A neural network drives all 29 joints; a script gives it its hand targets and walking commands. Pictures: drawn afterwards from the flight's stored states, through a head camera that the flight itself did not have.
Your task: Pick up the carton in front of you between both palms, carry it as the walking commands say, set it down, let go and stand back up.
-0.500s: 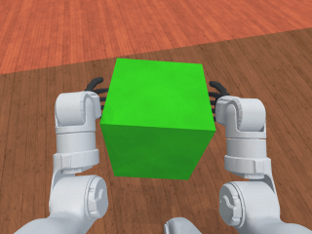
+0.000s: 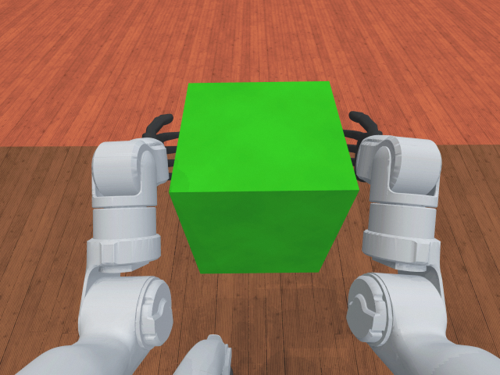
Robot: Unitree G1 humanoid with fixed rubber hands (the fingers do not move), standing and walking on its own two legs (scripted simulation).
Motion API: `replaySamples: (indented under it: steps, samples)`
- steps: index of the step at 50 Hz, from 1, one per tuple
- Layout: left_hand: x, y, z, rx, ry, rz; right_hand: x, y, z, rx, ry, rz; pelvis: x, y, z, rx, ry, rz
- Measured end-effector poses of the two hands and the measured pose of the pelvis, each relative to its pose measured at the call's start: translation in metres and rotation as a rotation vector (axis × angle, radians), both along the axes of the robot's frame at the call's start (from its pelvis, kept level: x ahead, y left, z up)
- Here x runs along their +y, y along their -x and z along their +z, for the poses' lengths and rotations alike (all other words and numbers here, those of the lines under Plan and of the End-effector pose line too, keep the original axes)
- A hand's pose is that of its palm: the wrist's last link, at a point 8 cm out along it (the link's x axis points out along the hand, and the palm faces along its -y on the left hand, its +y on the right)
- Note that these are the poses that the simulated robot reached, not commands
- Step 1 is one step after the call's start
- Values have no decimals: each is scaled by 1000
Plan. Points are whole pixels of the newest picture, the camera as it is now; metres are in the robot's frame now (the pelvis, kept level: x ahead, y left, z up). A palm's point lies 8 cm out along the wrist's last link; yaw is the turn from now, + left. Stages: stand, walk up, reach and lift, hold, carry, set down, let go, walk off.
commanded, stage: carry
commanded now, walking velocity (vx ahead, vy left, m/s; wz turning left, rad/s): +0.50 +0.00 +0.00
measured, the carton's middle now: (259, 185) +0.39 +0.04 +0.10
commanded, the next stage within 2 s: none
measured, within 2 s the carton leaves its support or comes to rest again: neither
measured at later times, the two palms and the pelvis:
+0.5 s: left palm (250, 24) +0.73 +0.10 +0.21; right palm (402, 29) +0.72 -0.20 +0.21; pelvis +0.34 -0.04 +0.04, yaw -1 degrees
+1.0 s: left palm out of the picture +1.07 +0.05 +0.24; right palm out of the picture +1.02 -0.24 +0.24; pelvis +0.67 -0.05 +0.10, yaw -1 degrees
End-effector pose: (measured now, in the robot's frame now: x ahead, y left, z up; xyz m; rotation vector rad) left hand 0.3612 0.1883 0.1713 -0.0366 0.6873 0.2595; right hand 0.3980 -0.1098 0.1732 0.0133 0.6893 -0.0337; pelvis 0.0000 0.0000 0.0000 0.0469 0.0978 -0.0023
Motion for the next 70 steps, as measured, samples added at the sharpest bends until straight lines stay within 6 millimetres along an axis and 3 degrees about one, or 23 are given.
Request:
replaySamples:
  steps: [5, 11, 15, 19, 23, 28, 32, 37, 42, 47, 52, 57, 61, 66, 70]
  samples:
    - [-14, -90, -7, 14, -1, -83, -16, -64, -7, 11, 46, -58, 9, -82, -9, -22, -23, -17]
    - [-64, -185, -8, 84, 24, -216, -62, -108, -16, 82, 45, -167, 13, -150, 17, -20, 7, -9]
    - [-90, -241, 6, 59, 34, -245, -85, -152, 0, 59, 38, -222, 8, -197, 33, -11, 31, -25]
    - [-103, -299, 26, -10, 41, -231, -99, -216, 24, -8, 27, -227, -7, -254, 37, -2, 43, -32]
    - [-101, -348, 40, -48, 4, -176, -101, -290, 38, -46, 18, -156, -31, -316, 33, -21, 71, -19]
    - [-79, -386, 37, 40, -2, -78, -78, -369, 47, 38, 30, -41, -53, -378, 55, -11, 33, -14]
    - [-65, -425, 50, 32, 6, -12, -63, -426, 59, 32, 14, 9, -62, -427, 67, -7, 10, -4]
    - [-60, -498, 69, -8, -1, 4, -59, -499, 71, -7, -5, 13, -63, -499, 69, 2, 3, -2]
    - [-73, -588, 62, 13, 3, -75, -74, -563, 63, 10, 33, -43, -54, -581, 61, -19, -20, -18]
    - [-115, -669, 62, 73, 13, -200, -115, -598, 56, 73, 60, -149, -49, -639, 83, -24, 8, -8]
    - [-149, -741, 80, 54, 34, -246, -146, -652, 75, 55, 47, -223, -54, -698, 104, -14, 40, -24]
    - [-163, -815, 104, -21, 39, -224, -162, -735, 103, -20, 32, -218, -74, -773, 106, -5, 57, -30]
    - [-158, -861, 113, -39, -6, -159, -159, -810, 113, -38, 31, -132, -98, -833, 104, -28, 76, -16]
    - [-138, -898, 112, 41, 10, -72, -136, -886, 121, 41, 27, -26, -118, -893, 128, -18, 35, -12]
    - [-127, -939, 126, 27, 13, -18, -124, -941, 132, 29, 7, 11, -125, -942, 140, -13, 12, -1]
